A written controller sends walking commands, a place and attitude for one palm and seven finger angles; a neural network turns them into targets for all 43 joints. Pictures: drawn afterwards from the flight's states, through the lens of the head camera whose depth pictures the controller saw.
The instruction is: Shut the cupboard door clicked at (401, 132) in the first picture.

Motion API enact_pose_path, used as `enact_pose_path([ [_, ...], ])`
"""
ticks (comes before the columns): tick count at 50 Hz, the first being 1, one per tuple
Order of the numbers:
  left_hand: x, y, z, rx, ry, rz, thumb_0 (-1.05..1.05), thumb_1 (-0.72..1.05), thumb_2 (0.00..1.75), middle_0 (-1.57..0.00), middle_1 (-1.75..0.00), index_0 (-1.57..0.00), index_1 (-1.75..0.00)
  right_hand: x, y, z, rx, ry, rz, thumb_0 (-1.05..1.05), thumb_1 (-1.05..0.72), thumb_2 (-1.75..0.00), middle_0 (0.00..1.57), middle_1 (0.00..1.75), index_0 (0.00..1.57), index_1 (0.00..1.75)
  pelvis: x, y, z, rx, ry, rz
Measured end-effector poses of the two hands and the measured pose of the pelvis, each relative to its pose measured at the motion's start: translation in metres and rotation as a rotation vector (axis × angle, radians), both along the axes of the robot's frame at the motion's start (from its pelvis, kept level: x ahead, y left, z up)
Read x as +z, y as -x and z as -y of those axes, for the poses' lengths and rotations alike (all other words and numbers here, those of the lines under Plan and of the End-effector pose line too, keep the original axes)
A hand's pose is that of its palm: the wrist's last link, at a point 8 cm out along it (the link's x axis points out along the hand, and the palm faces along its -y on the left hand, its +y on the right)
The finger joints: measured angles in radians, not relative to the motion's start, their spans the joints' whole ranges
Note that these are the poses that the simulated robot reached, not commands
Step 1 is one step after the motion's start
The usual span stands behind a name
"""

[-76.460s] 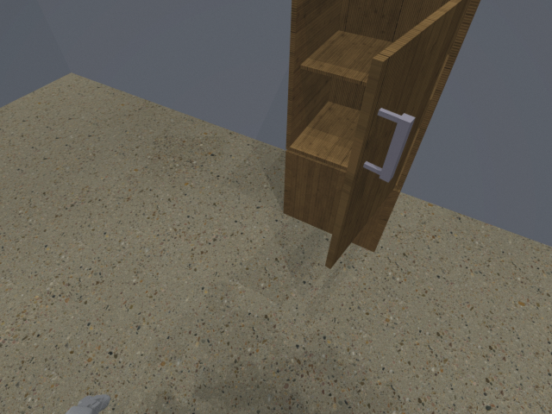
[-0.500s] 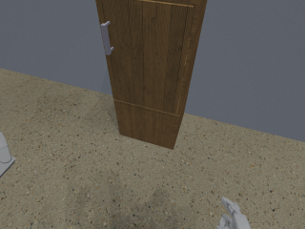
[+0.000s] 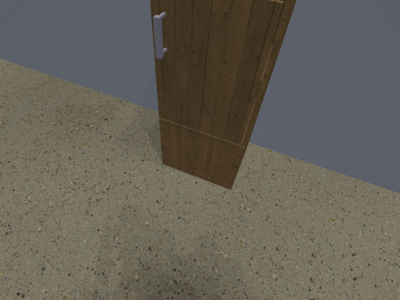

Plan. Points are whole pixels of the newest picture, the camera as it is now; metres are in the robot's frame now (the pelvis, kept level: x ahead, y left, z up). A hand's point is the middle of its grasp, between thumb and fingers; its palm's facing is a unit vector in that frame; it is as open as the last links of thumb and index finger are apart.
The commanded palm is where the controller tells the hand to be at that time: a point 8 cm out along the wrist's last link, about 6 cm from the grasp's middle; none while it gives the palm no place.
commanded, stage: let the arm hang, fingers relaxed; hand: left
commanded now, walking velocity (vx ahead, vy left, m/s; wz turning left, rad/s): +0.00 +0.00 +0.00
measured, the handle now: (161, 35) +0.91 +0.20 +0.08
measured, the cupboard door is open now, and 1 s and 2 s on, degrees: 0 0 0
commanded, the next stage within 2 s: look to check the result in 0.64 s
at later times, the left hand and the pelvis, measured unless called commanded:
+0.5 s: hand out of the picture -0.05 +0.15 -0.18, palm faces +0.04 -0.99 -0.15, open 7.4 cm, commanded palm none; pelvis -0.01 +0.01 +0.00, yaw -1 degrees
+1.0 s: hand out of the picture -0.07 +0.14 -0.17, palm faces +0.05 -0.98 -0.18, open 7.4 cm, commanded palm none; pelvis +0.00 -0.01 +0.00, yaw -1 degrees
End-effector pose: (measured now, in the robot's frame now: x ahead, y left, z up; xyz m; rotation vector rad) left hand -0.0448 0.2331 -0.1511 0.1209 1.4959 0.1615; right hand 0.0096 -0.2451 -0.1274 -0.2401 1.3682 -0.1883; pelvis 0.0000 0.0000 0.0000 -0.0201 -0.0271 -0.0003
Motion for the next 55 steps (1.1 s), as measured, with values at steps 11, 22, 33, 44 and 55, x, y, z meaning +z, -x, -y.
enact_pose_path([
  [11, 0.016, 0.043, -0.004, 0.011, -0.036, -0.105, 0.00, 0.92, 0.90, -0.20, -0.30, -0.20, -0.30, -0.019, 0.039, -0.041, -0.073, -0.114, -0.066, 0.00, -0.91, -0.90, 0.20, 0.30, 0.20, 0.30, 0.003, 0.005, -0.008, -0.018, -0.009, 0.019],
  [22, 0.006, 0.012, 0.021, 0.004, 0.010, 0.017, 0.00, 0.91, 0.90, -0.20, -0.30, -0.20, -0.30, -0.024, 0.049, -0.053, -0.098, -0.145, -0.055, 0.00, -0.91, -0.90, 0.20, 0.30, 0.20, 0.30, 0.001, 0.008, -0.007, -0.017, -0.017, 0.019],
  [33, 0.003, 0.008, 0.038, 0.010, 0.036, 0.025, 0.00, 0.91, 0.90, -0.20, -0.30, -0.20, -0.30, -0.021, 0.058, -0.044, -0.112, -0.128, -0.067, 0.00, -0.91, -0.90, 0.20, 0.30, 0.20, 0.30, 0.001, 0.009, 0.000, -0.015, -0.019, 0.017],
  [44, 0.008, 0.026, 0.038, 0.021, 0.005, -0.036, 0.00, 0.91, 0.90, -0.20, -0.30, -0.20, -0.30, -0.023, 0.056, -0.035, -0.111, -0.135, -0.085, 0.00, -0.91, -0.90, 0.20, 0.30, 0.20, 0.30, 0.001, 0.005, 0.010, -0.015, -0.018, 0.020],
  [55, 0.007, 0.015, 0.048, 0.020, 0.008, -0.028, 0.00, 0.91, 0.90, -0.20, -0.30, -0.20, -0.30, -0.023, 0.039, -0.026, -0.095, -0.133, -0.071, 0.00, -0.91, -0.90, 0.20, 0.30, 0.20, 0.30, 0.001, -0.002, 0.018, -0.015, -0.018, 0.022],
])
